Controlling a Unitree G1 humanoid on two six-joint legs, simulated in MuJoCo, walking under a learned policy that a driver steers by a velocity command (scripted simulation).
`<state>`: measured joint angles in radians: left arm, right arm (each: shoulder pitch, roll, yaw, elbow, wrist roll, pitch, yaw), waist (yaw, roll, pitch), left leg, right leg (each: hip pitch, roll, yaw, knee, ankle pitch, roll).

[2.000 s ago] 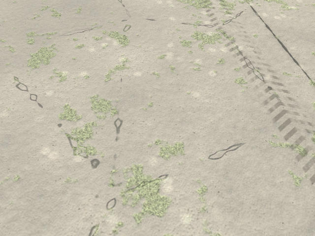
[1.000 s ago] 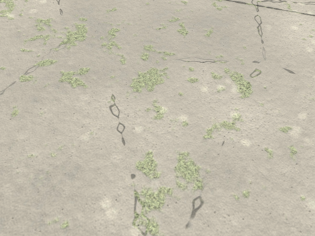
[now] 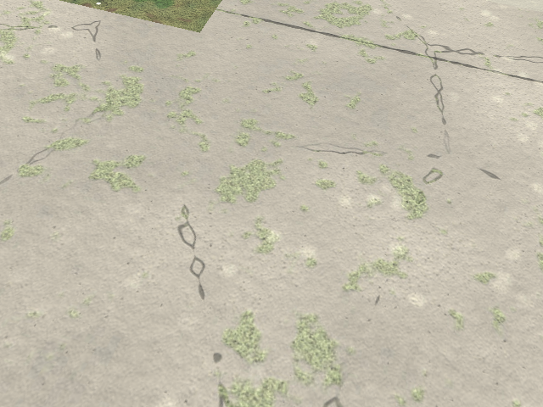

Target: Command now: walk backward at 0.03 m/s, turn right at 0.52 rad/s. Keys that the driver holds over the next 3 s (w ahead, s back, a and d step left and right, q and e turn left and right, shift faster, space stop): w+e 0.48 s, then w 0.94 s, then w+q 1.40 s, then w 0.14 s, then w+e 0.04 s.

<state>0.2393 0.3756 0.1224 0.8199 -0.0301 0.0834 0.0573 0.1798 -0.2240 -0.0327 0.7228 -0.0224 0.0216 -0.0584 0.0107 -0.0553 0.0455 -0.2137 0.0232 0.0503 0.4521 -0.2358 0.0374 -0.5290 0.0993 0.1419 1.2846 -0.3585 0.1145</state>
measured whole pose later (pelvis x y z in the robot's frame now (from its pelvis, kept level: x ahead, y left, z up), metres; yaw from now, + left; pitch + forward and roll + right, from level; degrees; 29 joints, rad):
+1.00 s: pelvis +0.31 -0.15 +0.00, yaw -23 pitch +1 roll +3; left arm 0.21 0.29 0.04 0.73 -0.01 -0.06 0.00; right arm 0.30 -0.27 -0.05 0.83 0.00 -0.10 0.03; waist -0.03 -0.05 0.04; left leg -0.17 -0.07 0.06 0.30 -0.15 0.06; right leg -0.61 -0.11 0.05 1.05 -0.28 -0.01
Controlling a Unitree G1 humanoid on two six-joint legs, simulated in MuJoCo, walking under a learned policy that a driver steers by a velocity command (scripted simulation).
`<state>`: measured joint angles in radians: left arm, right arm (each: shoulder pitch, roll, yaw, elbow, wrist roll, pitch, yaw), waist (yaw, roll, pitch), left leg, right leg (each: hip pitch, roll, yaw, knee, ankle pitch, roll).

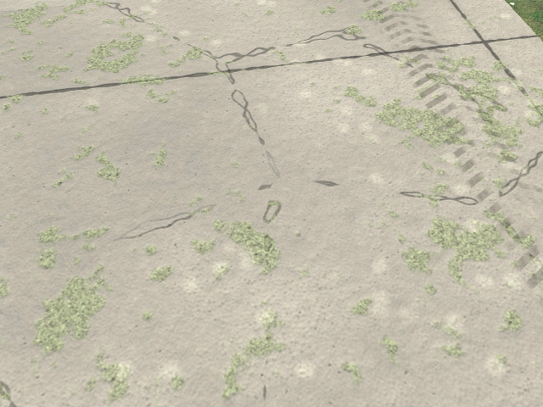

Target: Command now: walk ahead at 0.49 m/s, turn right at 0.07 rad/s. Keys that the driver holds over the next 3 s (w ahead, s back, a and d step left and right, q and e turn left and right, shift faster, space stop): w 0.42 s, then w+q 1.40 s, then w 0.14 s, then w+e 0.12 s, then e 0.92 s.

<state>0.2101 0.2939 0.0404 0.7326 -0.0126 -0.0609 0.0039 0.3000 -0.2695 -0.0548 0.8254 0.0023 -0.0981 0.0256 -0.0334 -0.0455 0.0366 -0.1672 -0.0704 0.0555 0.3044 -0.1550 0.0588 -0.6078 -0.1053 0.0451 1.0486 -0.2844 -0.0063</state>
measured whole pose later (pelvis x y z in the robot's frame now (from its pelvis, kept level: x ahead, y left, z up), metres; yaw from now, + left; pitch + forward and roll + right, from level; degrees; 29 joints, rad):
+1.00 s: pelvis +0.58 +0.00 +0.00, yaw +16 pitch +2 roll +0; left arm 0.17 0.30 0.04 0.71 0.01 -0.11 0.00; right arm 0.28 -0.29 -0.07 0.73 0.01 -0.05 0.02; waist -0.03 -0.03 0.04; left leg -0.26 -0.12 -0.05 0.39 -0.16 0.11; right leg -0.57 -0.08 0.07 1.07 -0.33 0.03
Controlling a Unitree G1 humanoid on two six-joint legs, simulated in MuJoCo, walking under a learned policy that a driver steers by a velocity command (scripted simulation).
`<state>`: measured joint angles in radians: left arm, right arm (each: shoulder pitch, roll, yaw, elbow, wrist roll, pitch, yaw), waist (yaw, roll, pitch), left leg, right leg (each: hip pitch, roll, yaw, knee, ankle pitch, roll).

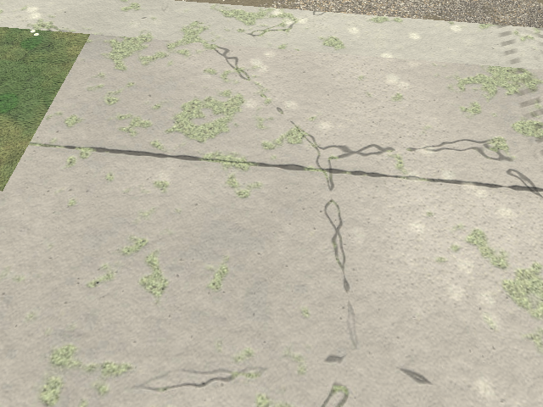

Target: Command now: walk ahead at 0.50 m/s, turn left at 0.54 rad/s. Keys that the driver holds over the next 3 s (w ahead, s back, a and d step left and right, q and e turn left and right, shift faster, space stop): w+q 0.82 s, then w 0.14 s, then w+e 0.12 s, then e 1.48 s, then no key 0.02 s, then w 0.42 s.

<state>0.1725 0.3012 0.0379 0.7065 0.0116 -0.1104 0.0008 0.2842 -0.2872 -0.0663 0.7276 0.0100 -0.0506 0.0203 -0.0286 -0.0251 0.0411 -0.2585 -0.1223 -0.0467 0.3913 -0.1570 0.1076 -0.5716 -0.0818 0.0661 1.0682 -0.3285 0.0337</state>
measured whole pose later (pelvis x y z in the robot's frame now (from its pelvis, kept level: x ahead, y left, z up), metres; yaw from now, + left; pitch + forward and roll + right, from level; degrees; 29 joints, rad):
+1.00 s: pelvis +0.51 +0.12 +0.00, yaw +33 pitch +1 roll +0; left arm 0.16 0.32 0.05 0.73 0.00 -0.09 -0.01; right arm 0.30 -0.27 -0.06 0.69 0.00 -0.05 0.02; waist -0.03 -0.04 0.05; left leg -0.21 -0.10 -0.03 0.37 -0.17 0.10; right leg -0.62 -0.12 0.04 1.04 -0.25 0.04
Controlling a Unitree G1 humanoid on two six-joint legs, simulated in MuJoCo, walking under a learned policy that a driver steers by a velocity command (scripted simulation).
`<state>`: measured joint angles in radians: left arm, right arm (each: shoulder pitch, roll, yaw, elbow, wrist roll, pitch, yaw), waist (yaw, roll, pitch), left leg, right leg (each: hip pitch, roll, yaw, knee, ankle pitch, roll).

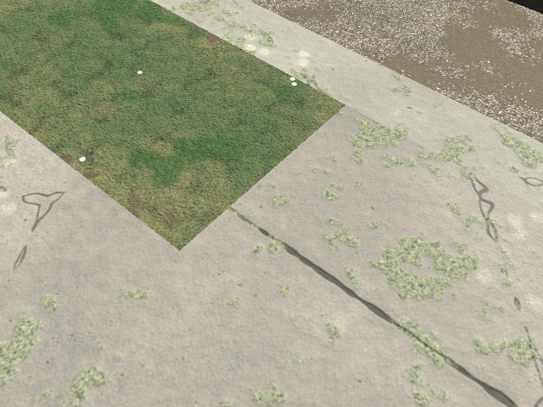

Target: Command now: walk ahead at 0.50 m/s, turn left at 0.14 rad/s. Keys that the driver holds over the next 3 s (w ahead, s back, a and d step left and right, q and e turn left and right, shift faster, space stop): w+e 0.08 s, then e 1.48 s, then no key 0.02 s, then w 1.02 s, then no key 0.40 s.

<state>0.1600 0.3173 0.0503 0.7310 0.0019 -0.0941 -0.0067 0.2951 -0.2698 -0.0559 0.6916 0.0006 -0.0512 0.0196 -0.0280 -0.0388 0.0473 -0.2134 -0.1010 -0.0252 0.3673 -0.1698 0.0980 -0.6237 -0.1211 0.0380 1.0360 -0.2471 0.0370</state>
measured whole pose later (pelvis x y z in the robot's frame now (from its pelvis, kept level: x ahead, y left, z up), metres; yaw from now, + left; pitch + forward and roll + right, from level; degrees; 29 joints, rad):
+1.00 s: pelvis +0.29 -0.01 +0.00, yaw -30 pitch +2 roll -1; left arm 0.19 0.32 0.09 0.63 -0.02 0.07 0.01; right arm 0.16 -0.26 -0.05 0.69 -0.02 0.02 -0.04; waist -0.02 -0.03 0.04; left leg -0.27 0.06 0.07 0.46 -0.22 0.00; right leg -0.48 -0.01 0.02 0.94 -0.40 0.10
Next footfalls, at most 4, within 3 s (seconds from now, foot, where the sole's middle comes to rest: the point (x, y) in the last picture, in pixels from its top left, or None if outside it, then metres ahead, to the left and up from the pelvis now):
0.28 right None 0.34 -0.15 -0.78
0.70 left None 0.40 0.07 -0.78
1.12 right None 0.24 -0.15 -0.78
1.58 left None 0.41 0.00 -0.78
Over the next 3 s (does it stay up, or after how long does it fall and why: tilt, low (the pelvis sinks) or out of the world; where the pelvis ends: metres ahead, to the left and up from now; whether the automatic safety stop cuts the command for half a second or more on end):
stays up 0.56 -0.51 -0.02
